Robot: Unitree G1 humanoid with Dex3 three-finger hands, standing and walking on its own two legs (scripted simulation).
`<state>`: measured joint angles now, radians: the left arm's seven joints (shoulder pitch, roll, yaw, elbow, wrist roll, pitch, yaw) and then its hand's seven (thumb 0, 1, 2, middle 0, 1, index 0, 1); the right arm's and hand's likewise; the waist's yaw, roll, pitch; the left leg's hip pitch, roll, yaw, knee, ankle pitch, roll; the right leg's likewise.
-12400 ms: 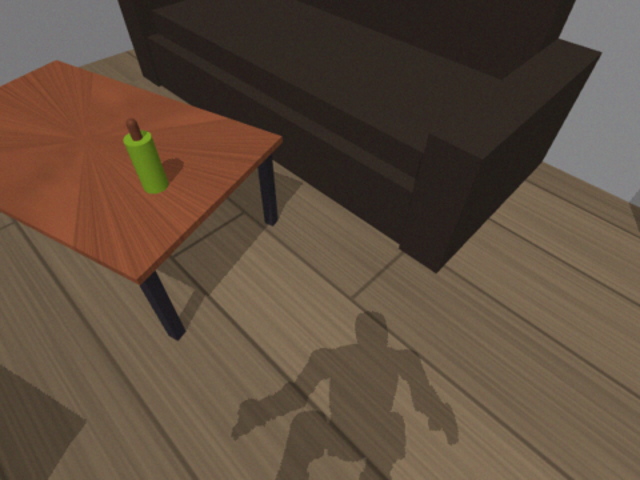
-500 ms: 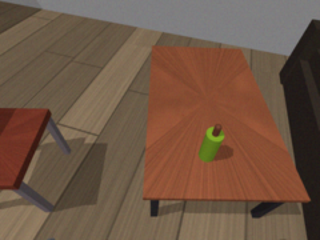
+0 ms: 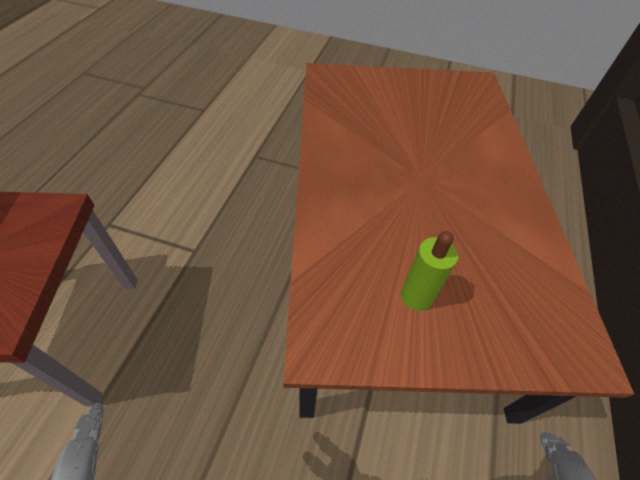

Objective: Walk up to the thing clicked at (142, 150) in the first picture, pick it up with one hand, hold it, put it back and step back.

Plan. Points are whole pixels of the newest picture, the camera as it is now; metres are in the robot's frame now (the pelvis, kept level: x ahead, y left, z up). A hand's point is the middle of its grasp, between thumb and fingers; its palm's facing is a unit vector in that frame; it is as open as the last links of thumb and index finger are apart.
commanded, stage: go down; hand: right
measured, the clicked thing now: (430, 268) +0.54 -0.22 -0.21
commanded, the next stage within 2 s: none
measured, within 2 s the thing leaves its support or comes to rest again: neither
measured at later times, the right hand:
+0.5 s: hand (532, 478) +0.16 -0.27 -0.11, palm faces +0.08 +0.94 -0.33, open 17.6 cm
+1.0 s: hand out of the picture +0.16 -0.28 -0.09, palm faces +0.12 +0.94 -0.31, open 17.4 cm
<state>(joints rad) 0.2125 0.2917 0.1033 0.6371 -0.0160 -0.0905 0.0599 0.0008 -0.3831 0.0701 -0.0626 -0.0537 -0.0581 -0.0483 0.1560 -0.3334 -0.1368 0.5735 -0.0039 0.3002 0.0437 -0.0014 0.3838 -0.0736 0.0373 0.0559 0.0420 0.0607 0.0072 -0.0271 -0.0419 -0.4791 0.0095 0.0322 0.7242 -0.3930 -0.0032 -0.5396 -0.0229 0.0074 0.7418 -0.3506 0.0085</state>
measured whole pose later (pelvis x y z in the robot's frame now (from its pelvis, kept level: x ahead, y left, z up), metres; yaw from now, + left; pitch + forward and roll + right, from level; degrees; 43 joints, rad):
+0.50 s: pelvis +0.01 -0.01 -0.02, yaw +0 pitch +12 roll +1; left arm 0.36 0.27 0.08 0.36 -0.03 -0.06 0.09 -0.01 -0.51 0.04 -0.06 -0.05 -0.06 -0.04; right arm 0.31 -0.36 -0.17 0.24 0.02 0.45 0.07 -0.01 0.55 -0.03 0.03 0.06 0.04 0.06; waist 0.01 -0.02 -0.12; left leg -0.58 0.01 0.04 0.87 -0.49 -0.01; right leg -0.66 -0.02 0.02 0.91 -0.45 0.00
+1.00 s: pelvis +0.01 -0.01 -0.03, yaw -1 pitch +12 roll +2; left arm 0.44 0.26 0.05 0.21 -0.04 -0.08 0.13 -0.01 -0.51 0.04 -0.06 -0.05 -0.06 -0.05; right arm 0.38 -0.38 -0.23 0.13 0.04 0.47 0.10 -0.01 0.51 -0.03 0.04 0.05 0.05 0.06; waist 0.01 -0.02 -0.15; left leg -0.62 0.01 0.05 0.92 -0.50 -0.01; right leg -0.70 -0.02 0.03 0.96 -0.46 0.00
